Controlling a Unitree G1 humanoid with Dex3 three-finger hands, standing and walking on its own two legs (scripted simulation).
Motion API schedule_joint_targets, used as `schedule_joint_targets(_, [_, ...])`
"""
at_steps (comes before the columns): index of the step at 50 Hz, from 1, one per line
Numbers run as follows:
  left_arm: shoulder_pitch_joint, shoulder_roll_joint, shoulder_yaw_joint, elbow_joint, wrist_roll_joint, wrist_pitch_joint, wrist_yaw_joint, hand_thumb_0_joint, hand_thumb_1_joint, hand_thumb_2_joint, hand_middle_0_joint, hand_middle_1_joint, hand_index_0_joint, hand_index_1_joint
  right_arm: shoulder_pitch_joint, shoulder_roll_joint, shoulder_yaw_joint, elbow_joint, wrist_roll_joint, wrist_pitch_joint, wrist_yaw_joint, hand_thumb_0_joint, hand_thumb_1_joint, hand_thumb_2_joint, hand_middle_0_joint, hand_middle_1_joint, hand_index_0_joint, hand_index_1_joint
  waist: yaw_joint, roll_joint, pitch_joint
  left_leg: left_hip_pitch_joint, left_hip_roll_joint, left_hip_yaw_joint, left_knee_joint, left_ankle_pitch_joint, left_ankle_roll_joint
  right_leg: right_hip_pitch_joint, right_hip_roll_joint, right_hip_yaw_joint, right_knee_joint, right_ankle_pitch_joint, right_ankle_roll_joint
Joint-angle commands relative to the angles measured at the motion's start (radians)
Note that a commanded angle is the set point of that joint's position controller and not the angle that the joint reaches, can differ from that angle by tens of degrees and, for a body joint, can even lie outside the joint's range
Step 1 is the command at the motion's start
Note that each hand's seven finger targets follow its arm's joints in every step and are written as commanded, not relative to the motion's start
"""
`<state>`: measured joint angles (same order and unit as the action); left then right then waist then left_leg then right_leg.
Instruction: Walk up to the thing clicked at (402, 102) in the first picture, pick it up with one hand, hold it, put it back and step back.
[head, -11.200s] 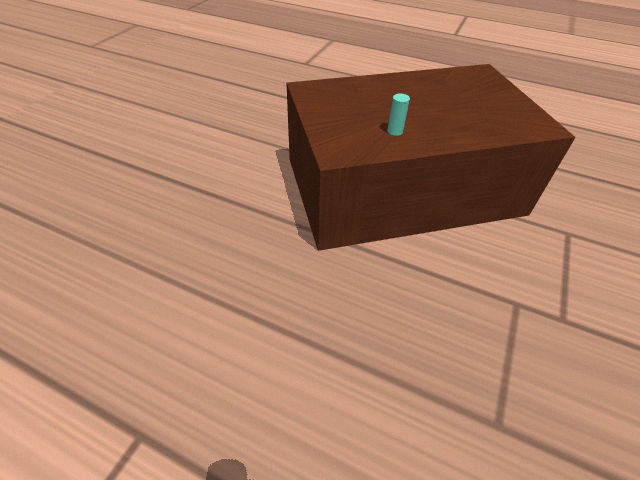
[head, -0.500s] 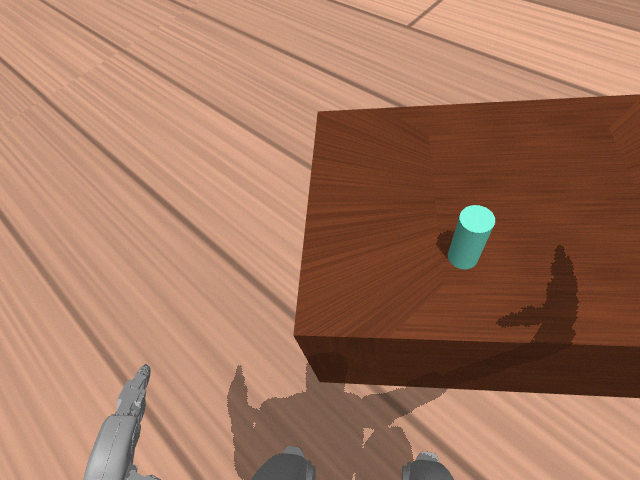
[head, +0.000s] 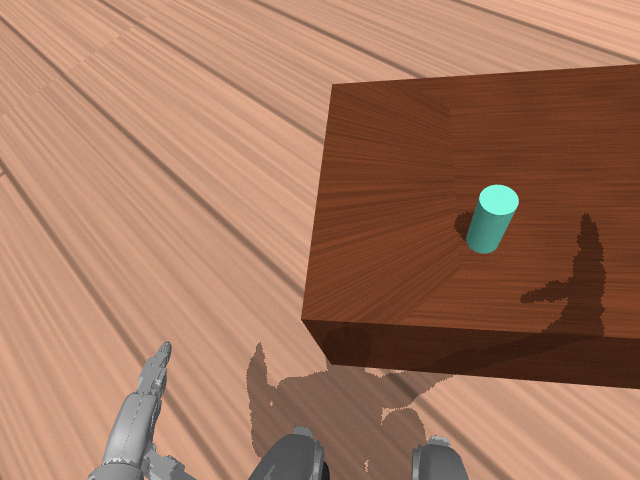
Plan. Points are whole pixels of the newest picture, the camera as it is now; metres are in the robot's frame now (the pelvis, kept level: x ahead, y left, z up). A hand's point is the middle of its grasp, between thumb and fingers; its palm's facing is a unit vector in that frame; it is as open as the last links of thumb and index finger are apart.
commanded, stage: approach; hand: right
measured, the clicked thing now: (489, 221) +0.57 -0.19 -0.20
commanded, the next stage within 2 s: close in in 0.34 s
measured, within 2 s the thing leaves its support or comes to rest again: neither
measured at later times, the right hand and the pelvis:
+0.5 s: hand (550, 258) +0.49 -0.27 -0.17, palm faces +0.17 +0.99 +0.03, open 17.7 cm; pelvis -0.04 +0.01 -0.11, yaw +5 degrees
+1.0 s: hand (495, 250) +0.52 -0.20 -0.20, palm faces +0.15 +0.99 +0.01, open 17.6 cm; pelvis -0.04 +0.01 -0.15, yaw +6 degrees
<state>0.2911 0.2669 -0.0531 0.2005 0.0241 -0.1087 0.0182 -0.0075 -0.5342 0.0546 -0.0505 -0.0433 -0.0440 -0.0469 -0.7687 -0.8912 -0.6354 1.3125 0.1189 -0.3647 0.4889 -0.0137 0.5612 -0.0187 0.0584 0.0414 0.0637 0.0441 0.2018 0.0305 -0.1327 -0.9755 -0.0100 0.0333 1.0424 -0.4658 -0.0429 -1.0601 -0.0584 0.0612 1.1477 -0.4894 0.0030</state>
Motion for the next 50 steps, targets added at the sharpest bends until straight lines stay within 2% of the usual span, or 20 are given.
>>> schedule_joint_targets(1, [0.052, 0.203, 0.149, -0.229, 0.012, -0.075, 0.014, 0.0, -0.559, 0.052, -0.04, -0.037, -0.03, -0.046, -0.234, -0.241, -0.042, -0.123, 0.033, -0.117, 0.007, 0.0, 0.577, -0.022, 0.063, 0.046, 0.065, 0.046, 0.052, -0.204, -0.393, 0.018, -0.033, 0.012, -0.012, 0.261, 0.063, 0.318, 0.013, 0.022, -0.044, 0.371, -0.019])
schedule_joint_targets(7, [0.149, 0.196, 0.176, -0.314, 0.036, -0.083, -0.01, 0.0, -0.562, 0.058, -0.039, -0.036, -0.028, -0.047, -0.281, -0.306, -0.102, -0.214, -0.004, -0.201, -0.049, 0.0, 0.573, -0.004, 0.074, 0.039, 0.072, 0.039, 0.068, -0.341, -0.49, -0.103, -0.04, 0.02, 0.103, 0.243, 0.067, 0.303, 0.006, 0.031, 0.074, 0.455, -0.001])
schedule_joint_targets(11, [0.06, 0.235, 0.218, -0.426, 0.049, -0.089, -0.017, 0.0, -0.553, 0.056, -0.036, -0.035, -0.026, -0.044, -0.321, -0.331, -0.122, -0.275, -0.037, -0.242, -0.091, 0.0, 0.596, 0.0, 0.072, 0.04, 0.068, 0.04, 0.085, -0.403, -0.601, -0.15, -0.039, 0.028, 0.171, 0.24, 0.071, 0.301, -0.012, 0.048, 0.138, 0.47, 0.011])
schedule_joint_targets(14, [0.055, 0.225, 0.203, -0.45, 0.057, -0.076, -0.025, 0.0, -0.544, 0.053, -0.036, -0.037, -0.029, -0.044, -0.295, -0.314, -0.118, -0.22, -0.057, -0.268, -0.116, 0.0, 0.611, -0.003, 0.065, 0.043, 0.064, 0.043, 0.084, -0.442, -0.569, -0.216, -0.048, 0.035, 0.217, 0.194, 0.077, 0.238, -0.018, 0.055, 0.17, 0.433, 0.018])
schedule_joint_targets(15, [0.072, 0.21, 0.194, -0.449, 0.06, -0.074, -0.029, 0.0, -0.536, 0.048, -0.036, -0.039, -0.032, -0.043, -0.319, -0.295, -0.107, -0.213, -0.061, -0.278, -0.12, 0.0, 0.611, -0.004, 0.064, 0.043, 0.063, 0.043, 0.102, -0.463, -0.556, -0.251, -0.049, 0.038, 0.23, 0.178, 0.077, 0.223, -0.024, 0.058, 0.185, 0.41, 0.021])
schedule_joint_targets(16, [0.067, 0.224, 0.216, -0.462, 0.062, -0.073, -0.029, 0.0, -0.539, 0.049, -0.037, -0.039, -0.032, -0.044, -0.294, -0.275, -0.098, -0.169, -0.068, -0.281, -0.124, 0.0, 0.611, -0.004, 0.064, 0.043, 0.062, 0.043, 0.119, -0.445, -0.54, -0.28, -0.052, 0.044, 0.249, 0.16, 0.079, 0.186, -0.024, 0.063, 0.201, 0.381, 0.019])
schedule_joint_targets(18, [0.074, 0.275, 0.267, -0.508, 0.065, -0.073, -0.031, 0.0, -0.532, 0.043, -0.039, -0.042, -0.037, -0.043, -0.297, -0.316, -0.119, -0.196, -0.073, -0.295, -0.136, 0.0, 0.611, -0.01, 0.062, 0.044, 0.06, 0.044, 0.139, -0.479, -0.546, -0.309, -0.052, 0.044, 0.278, 0.135, 0.082, 0.159, -0.029, 0.069, 0.219, 0.308, 0.024])
schedule_joint_targets(20, [0.064, 0.284, 0.276, -0.602, 0.068, -0.075, -0.035, 0.0, -0.531, 0.041, -0.041, -0.042, -0.04, -0.042, -0.281, -0.333, -0.134, -0.194, -0.092, -0.301, -0.149, 0.0, 0.611, -0.025, 0.053, 0.05, 0.054, 0.05, 0.151, -0.459, -0.595, -0.307, -0.056, 0.047, 0.309, 0.155, 0.081, 0.133, -0.027, 0.066, 0.265, 0.308, 0.015])
schedule_joint_targets(22, [0.109, 0.258, 0.255, -0.603, 0.069, -0.071, -0.044, 0.0, -0.529, 0.039, -0.043, -0.044, -0.043, -0.043, -0.278, -0.298, -0.124, -0.165, -0.088, -0.31, -0.158, 0.0, 0.611, -0.028, 0.05, 0.05, 0.052, 0.05, 0.166, -0.451, -0.54, -0.343, -0.061, 0.05, 0.338, 0.132, 0.082, 0.045, -0.022, 0.063, 0.297, 0.253, 0.01])
schedule_joint_targets(26, [0.158, 0.284, 0.291, -0.696, 0.064, -0.074, -0.054, 0.0, -0.554, 0.044, -0.05, -0.049, -0.049, -0.05, -0.285, -0.342, -0.167, -0.214, -0.093, -0.325, -0.192, 0.0, 0.562, -0.015, 0.065, 0.039, 0.061, 0.039, 0.184, -0.481, -0.577, -0.384, -0.062, 0.051, 0.396, 0.127, 0.083, -0.001, -0.018, 0.061, 0.348, 0.222, 0.009])
schedule_joint_targets(30, [0.178, 0.323, 0.363, -0.749, 0.068, -0.073, -0.063, 0.0, -0.551, 0.046, -0.049, -0.051, -0.048, -0.052, -0.324, -0.291, -0.139, -0.31, -0.119, -0.313, -0.228, 0.0, 0.536, -0.019, 0.064, 0.039, 0.057, 0.039, 0.214, -0.562, -0.635, -0.428, -0.062, 0.054, 0.434, 0.152, 0.082, 0.064, -0.026, 0.063, 0.384, 0.283, 0.014])
schedule_joint_targets(32, [0.192, 0.344, 0.398, -0.747, 0.068, -0.065, -0.065, 0.0, -0.547, 0.047, -0.047, -0.05, -0.046, -0.051, -0.376, -0.31, -0.134, -0.419, -0.137, -0.301, -0.251, 0.0, 0.543, -0.017, 0.063, 0.04, 0.054, 0.04, 0.201, -0.623, -0.689, -0.431, -0.061, 0.046, 0.437, 0.154, 0.081, 0.108, -0.029, 0.057, 0.387, 0.291, 0.017])
schedule_joint_targets(34, [0.218, 0.327, 0.398, -0.723, 0.065, -0.056, -0.072, 0.0, -0.531, 0.041, -0.044, -0.053, -0.047, -0.05, -0.369, -0.263, -0.101, -0.436, -0.143, -0.278, -0.264, 0.0, 0.547, -0.007, 0.064, 0.037, 0.053, 0.038, 0.207, -0.649, -0.651, -0.454, -0.061, 0.047, 0.437, 0.151, 0.079, 0.114, -0.034, 0.054, 0.389, 0.302, 0.018])
schedule_joint_targets(37, [0.222, 0.294, 0.388, -0.687, 0.06, -0.046, -0.085, 0.0, -0.521, 0.037, -0.042, -0.05, -0.045, -0.046, -0.349, -0.223, -0.074, -0.451, -0.158, -0.247, -0.287, 0.0, 0.549, 0.0, 0.069, 0.035, 0.057, 0.035, 0.178, -0.667, -0.634, -0.482, -0.059, 0.05, 0.456, 0.138, 0.082, 0.09, -0.036, 0.051, 0.391, 0.293, 0.023])
schedule_joint_targets(38, [0.236, 0.288, 0.387, -0.659, 0.061, -0.036, -0.087, 0.0, -0.515, 0.033, -0.042, -0.052, -0.048, -0.046, -0.36, -0.247, -0.096, -0.457, -0.158, -0.241, -0.299, 0.0, 0.547, 0.0, 0.069, 0.035, 0.057, 0.035, 0.176, -0.659, -0.576, -0.499, -0.058, 0.048, 0.453, 0.107, 0.085, 0.043, -0.035, 0.049, 0.387, 0.247, 0.023])
schedule_joint_targets(39, [0.227, 0.286, 0.385, -0.667, 0.059, -0.032, -0.09, 0.0, -0.518, 0.034, -0.042, -0.05, -0.046, -0.046, -0.328, -0.183, -0.063, -0.422, -0.158, -0.228, -0.3, 0.0, 0.543, -0.001, 0.068, 0.036, 0.057, 0.036, 0.183, -0.635, -0.579, -0.511, -0.059, 0.057, 0.463, 0.101, 0.085, 0.046, -0.035, 0.053, 0.385, 0.243, 0.025])
schedule_joint_targets(42, [0.175, 0.307, 0.397, -0.761, 0.055, -0.026, -0.088, 0.0, -0.523, 0.038, -0.043, -0.049, -0.045, -0.046, -0.333, -0.145, -0.062, -0.434, -0.152, -0.212, -0.324, 0.0, 0.582, -0.009, 0.056, 0.042, 0.051, 0.042, 0.187, -0.546, -0.586, -0.493, -0.058, 0.059, 0.46, 0.094, 0.083, -0.006, -0.032, 0.061, 0.39, 0.197, 0.013])
schedule_joint_targets(43, [0.176, 0.307, 0.398, -0.79, 0.056, -0.024, -0.088, 0.0, -0.528, 0.04, -0.044, -0.051, -0.046, -0.048, -0.322, -0.098, -0.038, -0.416, -0.153, -0.207, -0.327, 0.0, 0.565, -0.011, 0.057, 0.041, 0.052, 0.041, 0.198, -0.514, -0.604, -0.452, -0.059, 0.058, 0.451, 0.115, 0.079, -0.032, -0.027, 0.058, 0.393, 0.185, 0.01])
schedule_joint_targets(46, [0.184, 0.321, 0.408, -0.848, 0.046, -0.014, -0.083, 0.0, -0.544, 0.049, -0.042, -0.044, -0.039, -0.047, -0.264, -0.097, -0.059, -0.344, -0.148, -0.193, -0.348, 0.0, 0.593, -0.015, 0.051, 0.044, 0.049, 0.044, 0.2, -0.372, -0.604, -0.366, -0.066, 0.048, 0.429, 0.163, 0.067, -0.144, -0.016, 0.051, 0.416, 0.155, -0.014])
schedule_joint_targets(50, [0.243, 0.284, 0.386, -0.848, 0.033, -0.006, -0.085, 0.0, -0.541, 0.043, -0.043, -0.046, -0.043, -0.046, -0.245, -0.061, -0.06, -0.312, -0.141, -0.202, -0.363, 0.0, 0.6, -0.014, 0.049, 0.045, 0.047, 0.045, 0.213, -0.309, -0.565, -0.33, -0.068, 0.036, 0.424, 0.173, 0.063, -0.234, -0.007, 0.036, 0.423, 0.124, -0.027])
